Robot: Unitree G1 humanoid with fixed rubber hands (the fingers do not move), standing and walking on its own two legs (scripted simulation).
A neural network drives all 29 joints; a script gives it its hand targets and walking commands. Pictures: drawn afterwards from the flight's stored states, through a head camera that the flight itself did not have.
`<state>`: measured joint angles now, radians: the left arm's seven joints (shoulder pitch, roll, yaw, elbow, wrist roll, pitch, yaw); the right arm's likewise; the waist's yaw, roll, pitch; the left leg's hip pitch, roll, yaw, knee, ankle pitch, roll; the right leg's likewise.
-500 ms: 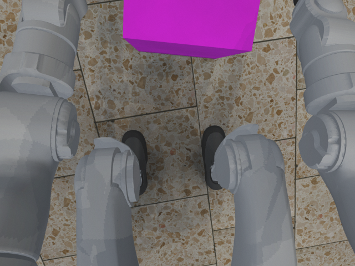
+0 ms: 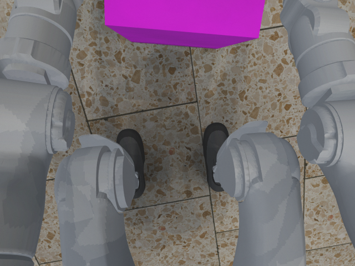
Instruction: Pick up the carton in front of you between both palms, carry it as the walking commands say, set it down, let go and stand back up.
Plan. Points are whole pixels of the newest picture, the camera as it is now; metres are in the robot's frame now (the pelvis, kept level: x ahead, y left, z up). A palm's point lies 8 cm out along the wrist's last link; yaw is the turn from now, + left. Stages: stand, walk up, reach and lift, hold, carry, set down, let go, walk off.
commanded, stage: reach and lift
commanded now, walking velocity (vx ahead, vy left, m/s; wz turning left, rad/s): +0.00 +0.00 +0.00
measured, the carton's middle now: out of the picture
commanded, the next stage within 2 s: none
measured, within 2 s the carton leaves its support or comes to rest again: leaves its support in 0.56 s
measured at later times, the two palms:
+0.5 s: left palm out of the picture +0.58 +0.12 -0.17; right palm out of the picture +0.55 -0.18 -0.17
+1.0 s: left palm out of the picture +0.52 +0.13 +0.02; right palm out of the picture +0.50 -0.16 +0.02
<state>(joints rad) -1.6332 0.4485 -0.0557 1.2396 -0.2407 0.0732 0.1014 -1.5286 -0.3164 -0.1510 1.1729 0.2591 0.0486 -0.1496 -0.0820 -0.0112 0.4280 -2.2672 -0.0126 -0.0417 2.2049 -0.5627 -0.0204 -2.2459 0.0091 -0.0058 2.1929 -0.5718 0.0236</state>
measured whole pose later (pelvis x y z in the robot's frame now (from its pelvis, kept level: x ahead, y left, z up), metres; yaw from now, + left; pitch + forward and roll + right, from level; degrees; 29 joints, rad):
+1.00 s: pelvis -0.01 +0.00 +0.08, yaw +0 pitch +43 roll -1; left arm -1.25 0.09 0.51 0.90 0.27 0.36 0.03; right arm -1.18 0.00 -0.59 0.77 -0.30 0.39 -0.03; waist -0.04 0.03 -0.10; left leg -2.14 -0.07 -0.05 1.89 -0.49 -0.03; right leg -2.13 0.05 0.03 1.88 -0.49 0.04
